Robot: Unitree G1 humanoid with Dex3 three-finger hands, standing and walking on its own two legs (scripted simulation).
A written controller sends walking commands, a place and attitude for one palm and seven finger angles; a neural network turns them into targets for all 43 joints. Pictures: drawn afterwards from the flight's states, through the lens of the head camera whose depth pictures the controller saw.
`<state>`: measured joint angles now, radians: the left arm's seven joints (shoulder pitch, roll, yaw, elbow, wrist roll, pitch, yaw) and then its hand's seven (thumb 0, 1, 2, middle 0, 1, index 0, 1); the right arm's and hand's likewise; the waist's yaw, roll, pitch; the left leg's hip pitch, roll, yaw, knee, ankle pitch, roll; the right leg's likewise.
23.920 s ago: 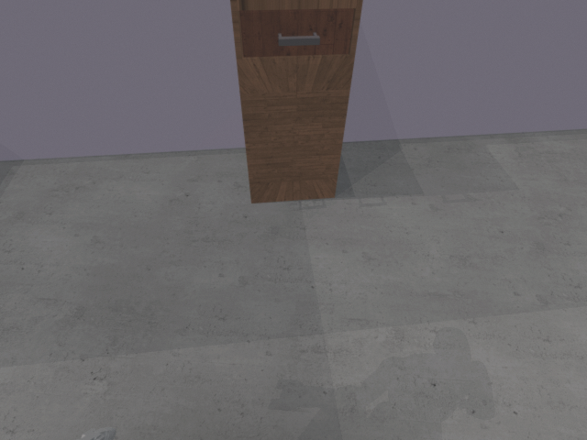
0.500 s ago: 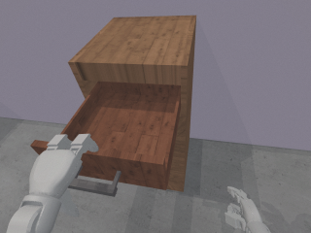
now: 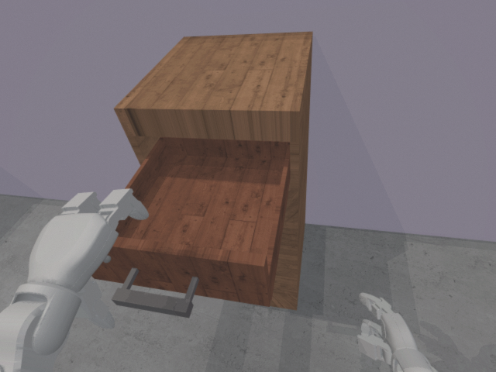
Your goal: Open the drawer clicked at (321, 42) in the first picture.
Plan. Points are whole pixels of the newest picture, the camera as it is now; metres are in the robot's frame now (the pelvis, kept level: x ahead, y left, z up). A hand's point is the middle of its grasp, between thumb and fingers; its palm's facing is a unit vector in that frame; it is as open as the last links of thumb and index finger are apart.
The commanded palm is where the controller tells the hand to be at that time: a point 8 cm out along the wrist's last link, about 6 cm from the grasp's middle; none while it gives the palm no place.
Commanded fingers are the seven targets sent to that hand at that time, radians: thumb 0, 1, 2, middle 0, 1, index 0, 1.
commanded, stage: draw the hand back to the body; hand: left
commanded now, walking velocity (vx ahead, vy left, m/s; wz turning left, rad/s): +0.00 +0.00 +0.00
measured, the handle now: (157, 290) +0.24 +0.20 +0.01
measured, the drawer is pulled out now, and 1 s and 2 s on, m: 0.30 0.30 0.30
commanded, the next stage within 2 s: step back with the hand held close in 1.66 s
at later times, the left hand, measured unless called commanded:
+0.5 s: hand (95, 273) +0.20 +0.23 +0.14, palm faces +0.05 -0.11 -0.99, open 13.8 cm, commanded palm +0.16 +0.24 +0.21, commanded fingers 0.00 -0.50 0.30 -0.30 -1.20 -0.30 -1.20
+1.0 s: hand (95, 244) +0.21 +0.21 +0.19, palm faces +0.36 -0.86 -0.35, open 12.6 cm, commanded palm +0.16 +0.26 +0.20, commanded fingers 0.00 0.13 0.57 -0.25 -0.80 -0.25 -0.80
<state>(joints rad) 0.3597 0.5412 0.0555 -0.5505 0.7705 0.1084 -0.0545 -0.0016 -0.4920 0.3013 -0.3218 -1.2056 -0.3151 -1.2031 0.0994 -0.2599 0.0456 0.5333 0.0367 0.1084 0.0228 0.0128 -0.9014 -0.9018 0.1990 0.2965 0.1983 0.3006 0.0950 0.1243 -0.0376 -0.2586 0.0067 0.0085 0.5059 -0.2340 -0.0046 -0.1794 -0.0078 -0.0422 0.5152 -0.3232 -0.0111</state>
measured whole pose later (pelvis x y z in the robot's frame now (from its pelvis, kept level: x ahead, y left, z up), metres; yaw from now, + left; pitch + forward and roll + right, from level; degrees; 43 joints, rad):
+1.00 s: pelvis +0.02 +0.00 +0.00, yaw +0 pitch -2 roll +0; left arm 0.52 0.32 0.26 -0.60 -0.05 -0.14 0.12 -0.01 -0.19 0.43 -0.30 -1.01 -0.29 -1.00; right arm 0.21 -0.19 0.05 0.60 0.02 -0.14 -0.06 0.01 -0.90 -0.90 0.20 0.30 0.20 0.30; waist 0.04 0.03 0.00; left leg -0.19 0.01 0.01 0.50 -0.27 0.00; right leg -0.09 -0.01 -0.04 0.47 -0.34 -0.01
